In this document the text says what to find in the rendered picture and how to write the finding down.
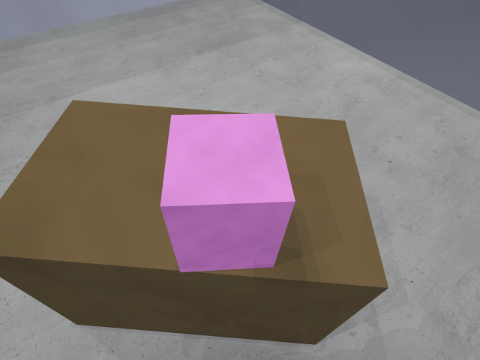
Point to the carton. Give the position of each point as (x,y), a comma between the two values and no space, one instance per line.
(227,197)

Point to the pedestal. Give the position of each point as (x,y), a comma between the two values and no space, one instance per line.
(82,231)

